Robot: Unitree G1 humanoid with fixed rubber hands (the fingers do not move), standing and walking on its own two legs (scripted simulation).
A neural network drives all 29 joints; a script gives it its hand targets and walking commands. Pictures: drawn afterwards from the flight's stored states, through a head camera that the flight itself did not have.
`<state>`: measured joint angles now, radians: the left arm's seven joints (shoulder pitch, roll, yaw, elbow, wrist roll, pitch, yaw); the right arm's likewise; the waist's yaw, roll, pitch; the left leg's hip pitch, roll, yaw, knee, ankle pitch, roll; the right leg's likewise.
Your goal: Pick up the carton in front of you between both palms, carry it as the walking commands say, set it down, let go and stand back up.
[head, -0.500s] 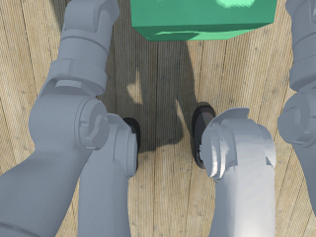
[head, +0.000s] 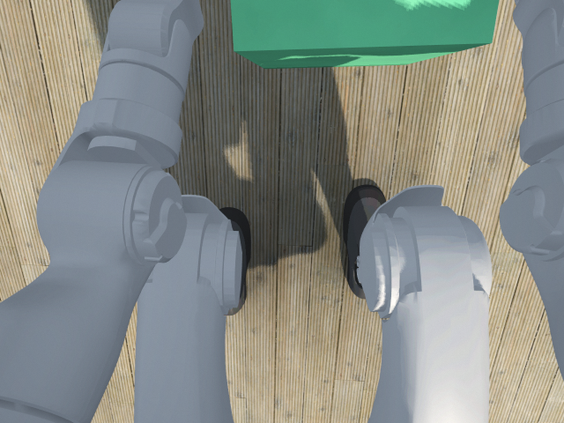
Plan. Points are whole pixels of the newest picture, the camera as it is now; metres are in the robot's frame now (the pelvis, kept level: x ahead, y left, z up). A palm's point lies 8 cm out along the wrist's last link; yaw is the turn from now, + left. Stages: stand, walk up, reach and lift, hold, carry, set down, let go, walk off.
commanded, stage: set down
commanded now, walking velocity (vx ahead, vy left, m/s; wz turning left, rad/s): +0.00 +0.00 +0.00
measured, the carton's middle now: out of the picture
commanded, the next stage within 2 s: let go in 1.24 s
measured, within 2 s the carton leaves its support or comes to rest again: neither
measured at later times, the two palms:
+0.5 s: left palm out of the picture +0.59 +0.08 -0.07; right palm out of the picture +0.55 -0.29 -0.07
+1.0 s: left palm out of the picture +0.59 +0.09 +0.07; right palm out of the picture +0.55 -0.30 +0.07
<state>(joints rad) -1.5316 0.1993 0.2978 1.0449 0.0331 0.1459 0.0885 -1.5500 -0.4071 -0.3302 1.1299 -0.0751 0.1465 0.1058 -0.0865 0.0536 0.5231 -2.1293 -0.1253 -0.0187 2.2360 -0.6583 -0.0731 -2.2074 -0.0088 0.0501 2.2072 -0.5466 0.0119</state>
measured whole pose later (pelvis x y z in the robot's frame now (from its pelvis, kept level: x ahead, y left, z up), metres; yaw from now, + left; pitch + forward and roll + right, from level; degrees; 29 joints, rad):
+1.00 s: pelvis +0.02 -0.01 +0.17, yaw -1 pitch +47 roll +4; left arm -1.29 0.22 0.27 0.79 -0.04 0.26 0.15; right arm -1.35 -0.44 -0.28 0.93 0.03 0.24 0.05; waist -0.04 0.03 0.05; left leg -1.87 -0.06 -0.03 1.57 -0.52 -0.06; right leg -1.95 0.02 0.04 1.56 -0.42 -0.01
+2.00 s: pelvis +0.11 +0.00 +0.39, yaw -5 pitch +18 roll +0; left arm -0.05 0.16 0.11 0.53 0.03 0.00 -0.02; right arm -0.05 -0.21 -0.12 0.54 -0.01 -0.01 0.08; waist -0.01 0.01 -0.02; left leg -0.62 -0.02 -0.06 0.61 -0.30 -0.02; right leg -0.68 0.02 0.03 0.59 -0.23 0.00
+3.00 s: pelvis +0.15 -0.01 +0.40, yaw -4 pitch +0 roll +0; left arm 0.17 0.33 0.05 0.74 0.04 0.02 0.01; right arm 0.21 -0.34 -0.05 0.66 -0.04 0.02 -0.01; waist 0.00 0.02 0.01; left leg -0.16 -0.01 -0.07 0.52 -0.36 -0.01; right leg -0.23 0.02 0.02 0.53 -0.31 0.00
